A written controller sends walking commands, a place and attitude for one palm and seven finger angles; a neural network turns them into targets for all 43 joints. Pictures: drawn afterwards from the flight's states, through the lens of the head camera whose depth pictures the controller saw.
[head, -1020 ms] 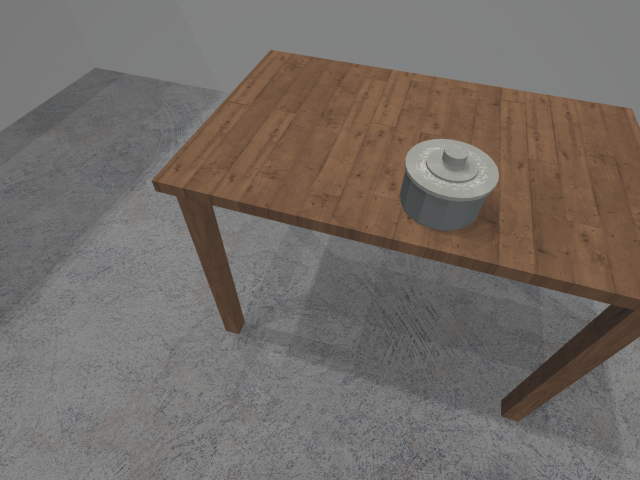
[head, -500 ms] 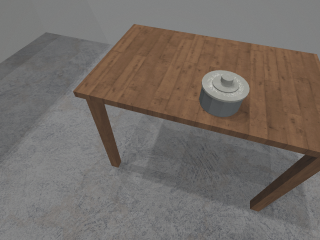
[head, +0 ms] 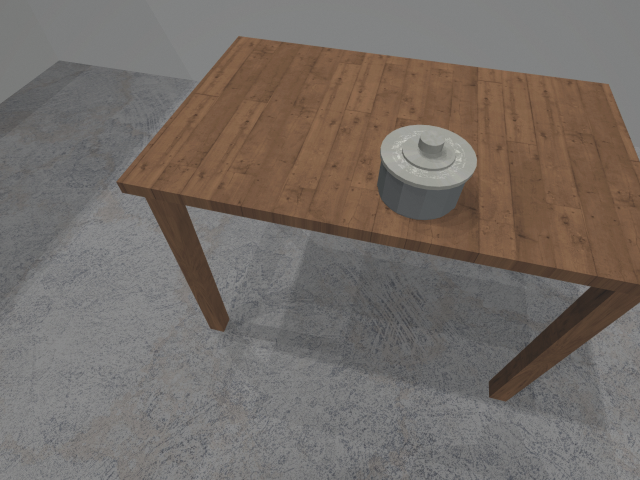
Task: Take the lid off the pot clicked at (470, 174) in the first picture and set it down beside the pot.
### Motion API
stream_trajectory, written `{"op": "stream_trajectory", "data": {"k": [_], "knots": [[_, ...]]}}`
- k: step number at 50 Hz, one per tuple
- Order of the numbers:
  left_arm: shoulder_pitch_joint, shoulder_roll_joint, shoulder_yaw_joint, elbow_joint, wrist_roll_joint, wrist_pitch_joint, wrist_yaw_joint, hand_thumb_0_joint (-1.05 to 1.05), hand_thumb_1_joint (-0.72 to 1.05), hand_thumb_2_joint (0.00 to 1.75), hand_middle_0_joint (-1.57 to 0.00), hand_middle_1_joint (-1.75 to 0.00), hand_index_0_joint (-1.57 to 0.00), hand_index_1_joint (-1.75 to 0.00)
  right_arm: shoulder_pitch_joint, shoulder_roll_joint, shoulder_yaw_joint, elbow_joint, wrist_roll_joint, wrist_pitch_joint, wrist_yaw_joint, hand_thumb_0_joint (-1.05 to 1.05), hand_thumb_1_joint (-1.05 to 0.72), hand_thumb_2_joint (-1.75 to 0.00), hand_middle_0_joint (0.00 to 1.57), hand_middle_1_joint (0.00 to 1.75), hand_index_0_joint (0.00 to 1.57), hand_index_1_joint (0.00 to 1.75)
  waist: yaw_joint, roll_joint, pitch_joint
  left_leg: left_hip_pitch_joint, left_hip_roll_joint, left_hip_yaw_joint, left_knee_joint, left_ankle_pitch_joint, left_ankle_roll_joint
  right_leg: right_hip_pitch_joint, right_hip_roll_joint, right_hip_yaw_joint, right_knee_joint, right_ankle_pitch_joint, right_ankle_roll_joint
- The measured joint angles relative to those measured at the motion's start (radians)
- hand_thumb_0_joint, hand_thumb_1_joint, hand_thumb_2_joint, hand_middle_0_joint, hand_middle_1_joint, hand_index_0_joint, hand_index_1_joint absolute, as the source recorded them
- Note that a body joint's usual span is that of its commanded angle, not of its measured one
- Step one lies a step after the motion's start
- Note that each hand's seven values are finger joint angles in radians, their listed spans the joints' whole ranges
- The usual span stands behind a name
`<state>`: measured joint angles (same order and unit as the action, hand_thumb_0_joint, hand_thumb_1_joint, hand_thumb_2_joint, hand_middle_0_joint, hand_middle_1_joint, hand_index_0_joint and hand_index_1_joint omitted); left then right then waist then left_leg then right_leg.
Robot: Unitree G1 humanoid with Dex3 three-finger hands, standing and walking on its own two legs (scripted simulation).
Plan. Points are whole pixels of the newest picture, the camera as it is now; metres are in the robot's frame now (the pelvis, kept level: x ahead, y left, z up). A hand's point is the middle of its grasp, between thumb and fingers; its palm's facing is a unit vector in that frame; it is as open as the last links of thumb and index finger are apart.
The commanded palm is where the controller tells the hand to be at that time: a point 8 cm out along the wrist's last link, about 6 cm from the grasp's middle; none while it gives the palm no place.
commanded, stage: turn to face it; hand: left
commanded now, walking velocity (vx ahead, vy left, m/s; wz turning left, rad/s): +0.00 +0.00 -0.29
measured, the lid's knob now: (431, 142) +0.63 -0.15 +0.06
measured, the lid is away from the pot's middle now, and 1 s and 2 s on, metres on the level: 0.00 0.00 0.00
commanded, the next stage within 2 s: take the last steps up to it in 0.30 s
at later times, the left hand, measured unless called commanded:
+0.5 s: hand out of the picture +0.09 +0.20 -0.16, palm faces -0.09 -0.97 -0.21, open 7.4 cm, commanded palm none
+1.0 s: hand (240, 458) +0.17 +0.13 -0.19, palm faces -0.24 -0.97 -0.10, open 7.4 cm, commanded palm none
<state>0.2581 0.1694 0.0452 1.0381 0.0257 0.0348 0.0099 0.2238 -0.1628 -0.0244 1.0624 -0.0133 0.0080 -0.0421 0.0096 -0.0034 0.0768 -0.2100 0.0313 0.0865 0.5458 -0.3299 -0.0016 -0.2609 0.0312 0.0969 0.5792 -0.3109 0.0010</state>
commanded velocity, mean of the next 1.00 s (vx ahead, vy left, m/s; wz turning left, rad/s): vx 0.11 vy -0.09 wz -0.20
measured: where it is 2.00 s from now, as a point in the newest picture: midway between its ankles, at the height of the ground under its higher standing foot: outside the picture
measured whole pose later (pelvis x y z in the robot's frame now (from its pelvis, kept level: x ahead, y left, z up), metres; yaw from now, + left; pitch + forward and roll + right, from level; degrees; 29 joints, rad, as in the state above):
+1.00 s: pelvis +0.09 -0.03 +0.00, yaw -14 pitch +1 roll -2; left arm 0.25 0.22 0.08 0.99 0.04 0.05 -0.04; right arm 0.33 -0.15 -0.01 1.01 -0.03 -0.06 -0.05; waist -0.03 -0.08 0.06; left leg -0.26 0.09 0.15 0.58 -0.32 0.02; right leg -0.48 0.02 0.01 1.22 -0.38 -0.01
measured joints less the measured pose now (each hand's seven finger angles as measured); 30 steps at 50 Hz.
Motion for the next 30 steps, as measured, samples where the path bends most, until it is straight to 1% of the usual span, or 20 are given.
{"op": "stream_trajectory", "data": {"k": [5,7,9,10,12,14,15,16,17,19,21,23,25,27,29,30], "knots": [[-0.010,0.009,0.009,-0.031,0.005,0.000,-0.004,0.00,0.91,0.90,-0.20,-0.30,-0.20,-0.30,-0.009,-0.022,-0.015,-0.028,0.000,0.010,0.000,0.01,-0.91,-0.90,0.20,0.30,0.20,0.30,-0.003,0.020,0.005,-0.037,0.027,0.009,0.063,-0.031,-0.013,-0.038,0.027,0.008,0.051,-0.020,-0.014],[-0.016,0.007,0.009,-0.043,0.004,-0.006,-0.001,0.00,0.91,0.90,-0.20,-0.30,-0.20,-0.30,-0.017,-0.036,-0.020,-0.036,0.003,0.017,0.000,0.01,-0.91,-0.90,0.20,0.30,0.20,0.30,-0.006,0.028,0.005,-0.071,0.020,-0.016,0.138,-0.074,-0.015,-0.045,0.032,0.006,0.052,-0.020,-0.021],[-0.024,0.001,0.011,-0.053,0.003,-0.010,0.005,0.00,0.91,0.90,-0.20,-0.30,-0.20,-0.30,-0.032,-0.049,-0.024,-0.041,0.006,0.020,-0.002,0.01,-0.91,-0.90,0.20,0.30,0.20,0.30,-0.001,0.031,0.010,-0.106,0.003,-0.049,0.234,-0.137,-0.015,-0.039,0.034,0.011,0.027,-0.003,-0.021],[-0.026,-0.001,0.012,-0.057,0.004,-0.010,0.008,0.00,0.91,0.90,-0.20,-0.30,-0.20,-0.30,-0.039,-0.053,-0.025,-0.046,0.008,0.019,-0.003,0.01,-0.91,-0.90,0.20,0.30,0.20,0.30,0.002,0.029,0.012,-0.115,-0.004,-0.059,0.254,-0.154,-0.015,-0.034,0.034,0.018,0.011,0.009,-0.020],[-0.029,0.000,0.014,-0.063,0.004,-0.006,0.010,0.00,0.91,0.90,-0.20,-0.30,-0.20,-0.30,-0.052,-0.054,-0.025,-0.059,0.011,0.012,-0.005,0.01,-0.91,-0.90,0.20,0.30,0.20,0.30,0.004,0.015,0.011,-0.108,-0.014,-0.067,0.213,-0.145,-0.017,-0.029,0.031,0.035,-0.014,0.027,-0.014],[-0.030,0.005,0.015,-0.067,0.001,0.000,0.009,0.00,0.90,0.90,-0.20,-0.30,-0.20,-0.30,-0.057,-0.053,-0.022,-0.076,0.012,0.001,-0.006,0.01,-0.91,-0.90,0.20,0.30,0.20,0.30,0.000,0.002,0.007,-0.068,-0.017,-0.069,0.087,-0.057,-0.017,-0.031,0.030,0.051,-0.020,0.033,-0.002],[-0.029,0.007,0.015,-0.070,-0.002,0.004,0.007,0.00,0.90,0.90,-0.20,-0.30,-0.20,-0.30,-0.055,-0.055,-0.020,-0.086,0.011,-0.006,-0.005,0.01,-0.91,-0.90,0.20,0.30,0.20,0.30,-0.004,0.004,0.001,-0.045,-0.010,-0.073,0.021,-0.004,-0.009,-0.037,0.036,0.054,-0.012,0.030,0.005],[-0.034,0.014,0.016,-0.072,-0.004,0.009,0.004,0.00,0.90,0.90,-0.20,-0.30,-0.20,-0.30,-0.056,-0.049,-0.019,-0.090,0.007,-0.010,-0.006,0.01,-0.91,-0.90,0.20,0.30,0.20,0.30,-0.006,-0.009,0.001,-0.042,-0.014,-0.066,0.013,0.016,-0.001,-0.044,0.034,0.061,0.004,0.024,0.009],[-0.040,0.021,0.019,-0.073,-0.004,0.013,0.001,0.00,0.90,0.90,-0.20,-0.30,-0.20,-0.30,-0.055,-0.043,-0.016,-0.096,0.002,-0.011,-0.004,0.01,-0.91,-0.90,0.20,0.30,0.20,0.30,-0.004,-0.020,0.003,-0.041,-0.016,-0.056,0.018,0.015,0.004,-0.059,0.031,0.058,0.045,-0.013,0.007],[-0.054,0.033,0.024,-0.075,-0.002,0.022,-0.003,0.00,0.91,0.90,-0.20,-0.30,-0.20,-0.30,-0.048,-0.032,-0.008,-0.106,-0.008,-0.012,-0.001,0.00,-0.91,-0.90,0.20,0.30,0.20,0.30,-0.003,-0.028,0.005,-0.033,-0.009,-0.040,0.011,0.008,0.009,-0.109,0.030,0.023,0.201,-0.110,0.011],[-0.067,0.044,0.030,-0.084,-0.001,0.023,-0.007,0.00,0.91,0.90,-0.20,-0.30,-0.20,-0.30,-0.039,-0.021,0.001,-0.110,-0.013,-0.011,0.000,0.00,-0.91,-0.90,0.20,0.30,0.20,0.30,-0.003,-0.030,0.009,-0.021,-0.002,-0.032,-0.013,0.016,0.010,-0.146,0.021,-0.017,0.326,-0.152,0.014],[-0.073,0.050,0.032,-0.096,-0.002,0.020,-0.012,0.00,0.91,0.90,-0.20,-0.30,-0.20,-0.30,-0.031,-0.013,0.007,-0.106,-0.018,-0.007,0.004,0.00,-0.91,-0.90,0.20,0.30,0.20,0.30,0.000,-0.026,0.011,-0.009,0.008,-0.021,-0.037,0.028,0.007,-0.149,0.004,-0.056,0.350,-0.165,0.017],[-0.072,0.051,0.031,-0.104,-0.002,0.019,-0.022,0.00,0.91,0.90,-0.20,-0.30,-0.20,-0.30,-0.022,-0.010,0.010,-0.102,-0.022,-0.006,0.007,0.00,-0.91,-0.90,0.20,0.30,0.20,0.30,-0.001,-0.014,0.010,-0.001,0.023,-0.009,-0.049,0.029,0.000,-0.121,-0.015,-0.094,0.286,-0.172,0.017],[-0.068,0.049,0.029,-0.110,0.000,0.018,-0.033,0.00,0.91,0.90,-0.20,-0.30,-0.20,-0.30,-0.011,-0.010,0.009,-0.096,-0.024,-0.008,0.010,0.00,-0.90,-0.90,0.20,0.30,0.20,0.30,-0.006,0.001,0.006,0.001,0.041,0.002,-0.041,0.018,-0.010,-0.073,-0.023,-0.124,0.172,-0.160,0.012],[-0.058,0.049,0.027,-0.115,0.002,0.011,-0.043,0.00,0.91,0.90,-0.20,-0.30,-0.20,-0.30,0.009,-0.015,0.005,-0.090,-0.021,-0.010,0.012,0.00,-0.90,-0.90,0.20,0.30,0.20,0.30,-0.012,0.014,-0.004,-0.014,0.061,0.009,0.007,-0.014,-0.024,-0.003,-0.021,-0.145,0.017,-0.087,0.000],[-0.049,0.052,0.025,-0.120,0.004,0.002,-0.045,0.00,0.91,0.90,-0.20,-0.30,-0.20,-0.30,0.023,-0.017,0.002,-0.088,-0.016,-0.010,0.013,0.00,-0.90,-0.90,0.20,0.30,0.20,0.30,-0.013,0.012,-0.013,-0.036,0.067,0.014,0.058,-0.044,-0.023,0.025,-0.020,-0.138,-0.052,-0.038,-0.019]]}}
